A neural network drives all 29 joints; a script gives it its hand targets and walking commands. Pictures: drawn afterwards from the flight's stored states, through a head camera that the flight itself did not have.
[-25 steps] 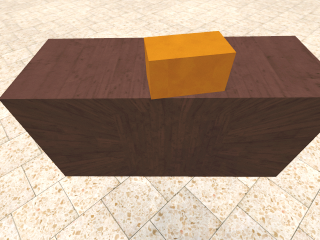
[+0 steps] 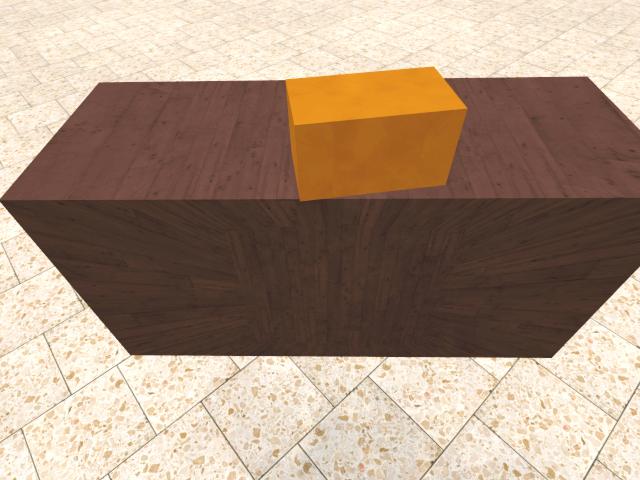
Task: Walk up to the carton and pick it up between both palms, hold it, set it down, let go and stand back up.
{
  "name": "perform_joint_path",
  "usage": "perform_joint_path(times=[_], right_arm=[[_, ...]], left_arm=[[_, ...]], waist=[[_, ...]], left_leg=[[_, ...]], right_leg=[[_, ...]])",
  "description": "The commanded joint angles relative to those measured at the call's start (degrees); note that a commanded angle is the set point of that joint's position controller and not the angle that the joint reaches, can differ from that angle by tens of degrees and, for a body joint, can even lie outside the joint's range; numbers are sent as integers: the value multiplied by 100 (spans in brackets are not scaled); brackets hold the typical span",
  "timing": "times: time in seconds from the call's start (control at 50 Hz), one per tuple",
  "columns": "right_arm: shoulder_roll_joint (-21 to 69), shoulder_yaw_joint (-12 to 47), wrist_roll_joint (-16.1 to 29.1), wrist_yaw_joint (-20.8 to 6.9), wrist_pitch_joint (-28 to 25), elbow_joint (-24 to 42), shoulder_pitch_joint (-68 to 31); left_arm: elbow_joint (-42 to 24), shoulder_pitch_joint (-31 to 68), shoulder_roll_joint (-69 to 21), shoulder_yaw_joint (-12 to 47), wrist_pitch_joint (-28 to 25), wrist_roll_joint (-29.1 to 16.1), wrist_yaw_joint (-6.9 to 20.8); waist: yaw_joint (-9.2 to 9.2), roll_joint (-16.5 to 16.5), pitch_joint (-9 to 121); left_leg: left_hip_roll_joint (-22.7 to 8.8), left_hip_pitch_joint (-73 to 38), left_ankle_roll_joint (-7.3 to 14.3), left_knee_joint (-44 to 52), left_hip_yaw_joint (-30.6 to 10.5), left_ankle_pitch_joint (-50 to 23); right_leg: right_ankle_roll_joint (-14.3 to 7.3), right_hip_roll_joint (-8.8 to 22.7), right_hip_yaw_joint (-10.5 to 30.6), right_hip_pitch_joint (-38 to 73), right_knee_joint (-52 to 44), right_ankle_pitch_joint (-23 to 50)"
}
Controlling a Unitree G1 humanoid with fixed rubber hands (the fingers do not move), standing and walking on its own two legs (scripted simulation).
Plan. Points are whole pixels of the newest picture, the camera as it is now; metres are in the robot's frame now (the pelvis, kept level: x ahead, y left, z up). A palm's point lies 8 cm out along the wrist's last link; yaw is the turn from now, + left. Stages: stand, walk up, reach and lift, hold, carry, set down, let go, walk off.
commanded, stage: walk up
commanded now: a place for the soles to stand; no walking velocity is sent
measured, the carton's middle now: (367, 133) +0.75 -0.07 +0.04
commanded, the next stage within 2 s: none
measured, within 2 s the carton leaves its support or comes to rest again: neither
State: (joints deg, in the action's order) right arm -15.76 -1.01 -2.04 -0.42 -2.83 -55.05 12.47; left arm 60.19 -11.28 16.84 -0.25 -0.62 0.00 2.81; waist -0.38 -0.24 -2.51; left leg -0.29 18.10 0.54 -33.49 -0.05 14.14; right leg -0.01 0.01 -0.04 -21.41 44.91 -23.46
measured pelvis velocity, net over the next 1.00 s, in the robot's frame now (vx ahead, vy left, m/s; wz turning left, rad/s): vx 0.17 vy -0.07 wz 0.03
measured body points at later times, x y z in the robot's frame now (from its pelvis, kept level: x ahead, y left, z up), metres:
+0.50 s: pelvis +0.08 -0.01 -0.01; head +0.09 -0.03 +0.44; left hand +0.11 +0.28 -0.13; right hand +0.18 -0.32 -0.13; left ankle +0.15 +0.10 -0.72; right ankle +0.04 -0.12 -0.73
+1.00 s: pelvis +0.17 -0.07 -0.03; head +0.18 -0.06 +0.42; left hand +0.24 +0.23 -0.15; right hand +0.19 -0.39 -0.14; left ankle +0.15 +0.08 -0.70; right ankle +0.23 -0.17 -0.73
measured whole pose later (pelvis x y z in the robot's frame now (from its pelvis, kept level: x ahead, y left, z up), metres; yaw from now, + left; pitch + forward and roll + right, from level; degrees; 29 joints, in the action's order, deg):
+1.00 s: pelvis +0.17 -0.07 -0.03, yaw +2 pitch -4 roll +1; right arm -21.2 -3.2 -1.3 0.2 -3.0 -55.1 19.4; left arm 52.0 -13.6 21.5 -2.6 -2.4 0.0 3.5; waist 1.2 2.3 -4.7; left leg -3.2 21.9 0.8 -58.2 -0.4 26.3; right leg -2.2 -1.5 -0.6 -24.0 48.1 -20.0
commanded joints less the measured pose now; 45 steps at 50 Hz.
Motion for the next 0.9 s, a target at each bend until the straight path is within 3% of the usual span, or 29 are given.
perform_joint_path(times=[0.0,0.04,0.06,0.08,0.1,0.12,0.14,0.18,0.22,0.28,0.3,0.36,0.4,0.44,0.48,0.5,0.52,0.54,0.56,0.6,0.64,0.68,0.72,0.74,0.78,0.8,0.82,0.84,0.88], right_arm=[[-2409,-830,-81,120,-270,407,-17],[-2250,-808,-105,54,-156,635,-414],[-2141,-786,-133,27,-119,774,-652],[-1713,-624,-91,24,-39,794,-865],[-952,-383,-1,46,-22,834,-713],[-1319,-463,63,102,-2,888,-616],[-1779,-561,176,68,-53,723,-345],[-1880,-588,110,8,-54,411,48],[-1822,-573,122,-68,-74,349,200],[-1756,-582,140,-51,-22,489,-178],[-1780,-550,93,-43,-26,591,-223],[-1809,-482,75,10,-115,713,-463],[-1620,-483,55,31,-166,780,-452],[-1660,-492,84,56,-259,738,-254],[-1575,-553,141,99,-380,375,932],[-1841,-693,82,156,-439,230,1666],[-2713,-884,19,196,-489,255,2153],[-2983,-898,196,226,-445,332,1674],[-2734,-846,267,233,-448,361,1596],[-2358,-714,235,260,-465,439,1239],[-2171,-678,216,226,-467,497,1125],[-2237,-672,167,212,-477,563,1090],[-2247,-673,178,208,-493,531,1066],[-2357,-753,146,194,-492,619,915],[-2311,-686,126,190,-493,558,968],[-2483,-746,83,183,-508,603,843],[-2534,-726,84,134,-493,646,782],[-2528,-750,74,139,-470,645,715],[-2573,-737,67,106,-405,752,308]], left_arm=[[-747,-307,1705,-762,-142,306,70],[-618,-802,1498,-787,-152,288,115],[-507,-1395,1505,-867,-168,276,81],[-253,-2048,1605,-941,-179,279,20],[-298,-2110,2057,-956,-216,341,-96],[-608,-1100,2307,-958,-242,345,-159],[-744,-711,2356,-968,-265,243,-195],[-763,-210,2199,-939,-352,235,-176],[-718,-395,1826,-801,-394,202,-175],[-674,-642,1966,-874,-354,185,-177],[-665,-1003,1910,-849,-374,127,-180],[-677,-984,1730,-764,-363,108,-197],[-709,-1129,1851,-805,-327,135,-190],[-779,-874,1883,-761,-294,141,-167],[-970,-225,1727,-644,-269,94,-147],[-1203,-123,1408,-593,-304,29,-132],[-1346,-274,1100,-540,-318,42,-98],[-1379,-131,1608,-682,-291,118,-111],[-1187,-30,1808,-670,-233,111,-123],[-1132,-242,1605,-615,-228,93,-64],[-1091,-474,1604,-627,-198,162,10],[-1174,-455,1606,-642,-148,239,14],[-1273,-135,1638,-729,-137,273,3],[-1305,-126,1653,-670,-157,228,14],[-1360,71,1676,-725,-171,265,70],[-1523,30,1705,-756,-196,266,92],[-1423,16,1712,-691,-228,221,116],[-1577,96,1737,-758,-245,255,125],[-1271,-531,1808,-829,-244,266,104]], waist=[[-109,-467,310],[-394,-721,673],[-822,-783,494],[-1192,66,189],[-996,1590,-179],[-520,641,-759],[-290,45,-747],[-68,643,-1031],[-24,658,-980],[-313,698,-769],[-399,745,-643],[-420,874,-673],[-513,1093,-306],[-314,1068,-202],[372,778,266],[781,245,763],[795,-1118,1488],[576,-943,948],[504,-131,261],[285,-285,261],[183,-480,445],[254,-838,536],[258,-619,501],[202,-1021,354],[326,-522,59],[246,-996,173],[301,-1182,180],[192,-1392,295],[-142,-1162,586]], left_leg=[[-1952,-725,1302,1899,-2733,2794],[-1654,12,1077,1520,-1758,2502],[-1227,1107,750,1099,-1141,2652],[-618,2196,445,-485,-466,2757],[404,3408,66,-2703,327,2250],[319,3516,80,-3075,-489,1649],[-4,3171,157,-3089,-762,1076],[-296,2671,25,-3061,-532,592],[-458,2075,90,-2640,-361,349],[-301,2065,-25,-2154,-379,515],[-317,2225,43,-2078,-228,504],[-403,2434,47,-1396,-194,882],[-234,1872,105,-1039,178,1138],[-161,1232,231,-474,176,953],[141,-988,336,691,496,-434],[-378,-2129,582,979,-410,-414],[-2138,-3325,1086,1565,-3466,628],[-2354,-2825,1395,1921,-4490,1018],[-2296,-2532,1349,1658,-3964,571],[-1827,-2114,1007,1338,-2591,-836],[-1655,-1698,935,1262,-2057,-1327],[-1745,-1972,1321,1111,-2146,-1130],[-1896,-1908,1501,1066,-2228,-426],[-1976,-1726,1510,1056,-2125,-67],[-1899,-1294,1509,1114,-2071,192],[-1959,-1159,1533,1108,-2198,571],[-1772,-1262,1393,1039,-1752,501],[-1878,-1181,1338,909,-1821,343],[-1828,-139,1273,558,-1564,1233]], right_leg=[[-152,560,576,-990,772,-646],[-235,333,52,498,-498,-687],[-409,149,-122,1652,-1172,-298],[-406,362,736,2597,-2280,-885],[-487,1510,3194,2531,-3563,-2742],[-596,2060,4431,1596,-4297,-3732],[-557,2111,4243,1312,-4188,-3418],[-353,1597,2986,1222,-4041,-2373],[-479,1315,2231,1132,-3736,-1046],[-705,1334,2120,1781,-3599,-619],[-654,1382,2134,2073,-3450,-36],[-1140,1583,1892,2536,-2892,1521],[-1192,1537,1630,2715,-2504,2763],[-1284,1523,1361,2277,-2119,3606],[-971,911,474,1116,-770,4009],[-617,569,146,297,354,3460],[-214,-124,-229,-1189,1991,769],[-265,-315,413,-1953,2389,-895],[-232,-13,653,-2214,2546,-541],[-292,261,712,-1822,2274,146],[-165,331,613,-1409,1853,201],[-31,385,596,-1674,1794,83],[-64,535,678,-1876,1547,-31],[-33,611,674,-1893,1149,-196],[-77,641,556,-1849,783,-11],[-107,658,610,-1540,563,-95],[-118,609,388,-1492,188,-103],[-164,664,454,-1140,7,60],[-279,498,212,119,-410,129]])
